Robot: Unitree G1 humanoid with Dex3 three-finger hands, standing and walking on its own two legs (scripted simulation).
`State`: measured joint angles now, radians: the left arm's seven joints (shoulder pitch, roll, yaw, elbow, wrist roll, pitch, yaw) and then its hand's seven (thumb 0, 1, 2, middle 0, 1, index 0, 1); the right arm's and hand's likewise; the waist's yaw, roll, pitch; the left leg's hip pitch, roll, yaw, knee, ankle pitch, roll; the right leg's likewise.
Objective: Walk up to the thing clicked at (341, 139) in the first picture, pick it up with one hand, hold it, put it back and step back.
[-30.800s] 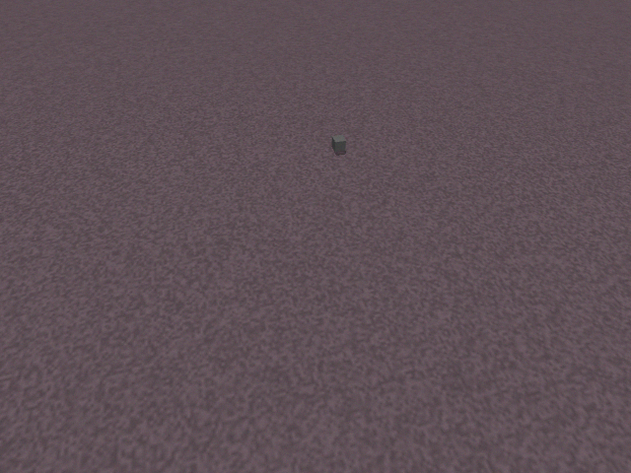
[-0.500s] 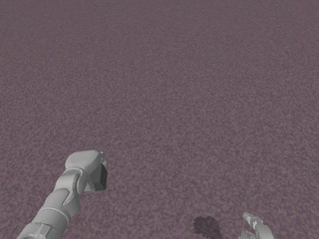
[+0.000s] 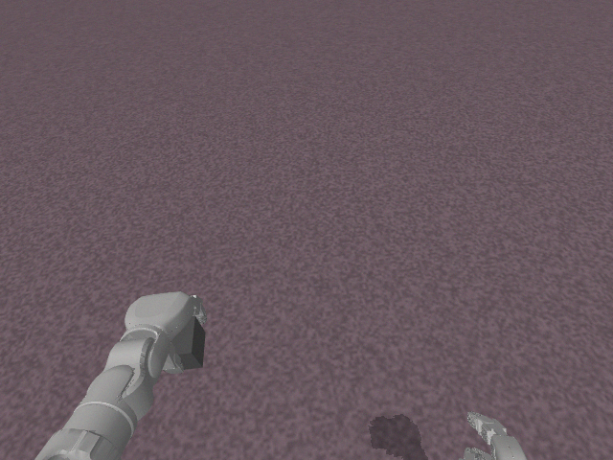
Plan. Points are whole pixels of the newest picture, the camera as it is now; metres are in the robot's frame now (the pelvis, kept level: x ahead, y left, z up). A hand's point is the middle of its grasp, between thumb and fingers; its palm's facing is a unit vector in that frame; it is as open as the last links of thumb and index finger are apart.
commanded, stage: crouch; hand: left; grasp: from above
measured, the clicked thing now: (180, 344) +0.31 +0.22 -0.07
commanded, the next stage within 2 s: lower in 1.80 s
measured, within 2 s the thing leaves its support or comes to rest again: neither
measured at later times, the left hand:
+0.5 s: hand (199, 366) +0.35 +0.25 -0.26, palm faces -0.40 +0.01 -0.92, open 8.9 cm
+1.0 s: hand (214, 389) +0.38 +0.27 -0.48, palm faces -0.44 -0.05 -0.90, open 8.9 cm
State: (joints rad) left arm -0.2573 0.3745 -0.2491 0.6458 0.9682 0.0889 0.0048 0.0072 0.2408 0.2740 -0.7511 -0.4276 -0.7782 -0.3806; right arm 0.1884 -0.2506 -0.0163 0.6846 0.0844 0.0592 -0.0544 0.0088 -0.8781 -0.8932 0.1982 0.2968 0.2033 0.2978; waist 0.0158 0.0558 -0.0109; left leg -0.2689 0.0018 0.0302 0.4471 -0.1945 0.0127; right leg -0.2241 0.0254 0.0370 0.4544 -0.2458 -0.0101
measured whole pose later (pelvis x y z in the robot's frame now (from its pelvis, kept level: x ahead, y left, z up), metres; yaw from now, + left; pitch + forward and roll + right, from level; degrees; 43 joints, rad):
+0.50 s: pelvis -0.05 +0.00 -0.15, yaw +0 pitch +26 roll -3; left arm -0.68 0.44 -0.10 1.22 1.11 0.00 0.36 0.01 0.22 0.30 -0.74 -0.45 -0.77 -0.41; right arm 0.24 -0.28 -0.06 0.73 -0.01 -0.01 -0.01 0.00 -0.89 -0.89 0.20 0.30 0.20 0.30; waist -0.11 0.03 -0.17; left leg -1.36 0.02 -0.02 1.39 -0.49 0.02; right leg -1.28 0.05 -0.03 1.37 -0.55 -0.01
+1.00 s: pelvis -0.07 +0.00 -0.32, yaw -4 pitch +38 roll -7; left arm -0.84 0.62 0.06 1.30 1.18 -0.13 0.36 0.01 0.20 0.33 -0.75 -0.47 -0.77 -0.42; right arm 0.16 -0.23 0.00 0.74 -0.08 -0.06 0.05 0.00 -0.89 -0.90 0.20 0.30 0.21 0.30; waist -0.15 0.02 -0.17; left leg -2.05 0.02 -0.07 1.99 -0.61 0.02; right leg -1.94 0.05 -0.09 1.96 -0.70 -0.01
